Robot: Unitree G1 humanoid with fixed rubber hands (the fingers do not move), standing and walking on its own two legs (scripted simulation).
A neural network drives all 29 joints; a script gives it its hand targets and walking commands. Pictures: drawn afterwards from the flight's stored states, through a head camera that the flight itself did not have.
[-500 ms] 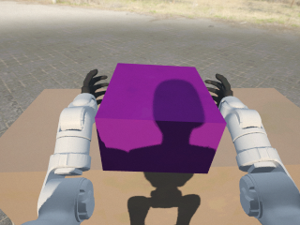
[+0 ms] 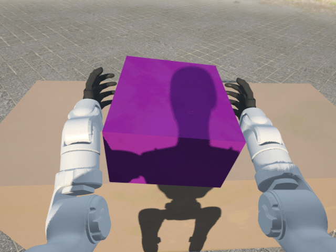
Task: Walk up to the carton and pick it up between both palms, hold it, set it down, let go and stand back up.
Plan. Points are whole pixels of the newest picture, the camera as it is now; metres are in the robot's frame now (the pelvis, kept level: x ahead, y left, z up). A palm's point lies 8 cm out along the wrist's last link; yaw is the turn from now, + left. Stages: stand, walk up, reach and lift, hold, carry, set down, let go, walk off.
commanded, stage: set down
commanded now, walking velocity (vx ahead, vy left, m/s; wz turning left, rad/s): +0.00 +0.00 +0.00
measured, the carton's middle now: (169, 116) +0.44 +0.02 +0.14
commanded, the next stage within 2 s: none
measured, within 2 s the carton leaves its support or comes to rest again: neither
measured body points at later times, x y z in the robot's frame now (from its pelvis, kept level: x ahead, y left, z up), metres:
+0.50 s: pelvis +0.02 +0.00 +0.00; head +0.01 +0.03 +0.45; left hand +0.42 +0.19 +0.18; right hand +0.42 -0.17 +0.16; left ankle +0.06 +0.12 -0.74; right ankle +0.03 -0.12 -0.74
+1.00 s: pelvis +0.04 +0.00 +0.00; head +0.05 +0.02 +0.45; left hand +0.45 +0.19 +0.15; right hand +0.46 -0.17 +0.14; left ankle +0.06 +0.12 -0.74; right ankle +0.03 -0.12 -0.74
